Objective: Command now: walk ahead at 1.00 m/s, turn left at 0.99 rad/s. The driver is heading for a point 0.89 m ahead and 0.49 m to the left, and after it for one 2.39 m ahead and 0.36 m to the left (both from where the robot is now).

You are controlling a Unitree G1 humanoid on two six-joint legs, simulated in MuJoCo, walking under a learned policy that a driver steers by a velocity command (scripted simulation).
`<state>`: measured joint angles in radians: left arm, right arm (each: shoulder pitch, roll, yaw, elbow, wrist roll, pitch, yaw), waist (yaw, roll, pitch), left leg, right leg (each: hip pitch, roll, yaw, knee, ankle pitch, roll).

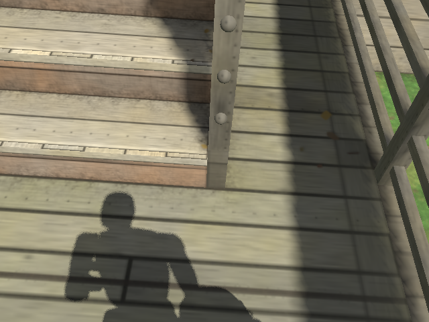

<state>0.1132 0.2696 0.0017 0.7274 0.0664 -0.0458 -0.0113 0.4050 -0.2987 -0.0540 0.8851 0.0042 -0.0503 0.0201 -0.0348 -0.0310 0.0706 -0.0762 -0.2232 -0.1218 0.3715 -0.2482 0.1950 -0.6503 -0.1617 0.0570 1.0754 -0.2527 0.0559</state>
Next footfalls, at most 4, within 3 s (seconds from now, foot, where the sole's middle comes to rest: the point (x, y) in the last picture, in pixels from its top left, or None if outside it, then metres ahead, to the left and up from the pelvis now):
0.24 right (240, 314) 0.49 -0.10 -0.77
0.66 left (97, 268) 0.65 0.35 -0.77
1.16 right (33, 199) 0.91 0.62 -0.77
1.42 left None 0.92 0.80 -0.56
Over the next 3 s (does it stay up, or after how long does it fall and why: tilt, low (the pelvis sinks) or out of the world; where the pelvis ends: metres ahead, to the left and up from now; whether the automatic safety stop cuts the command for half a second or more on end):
stays up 0.91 0.70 0.10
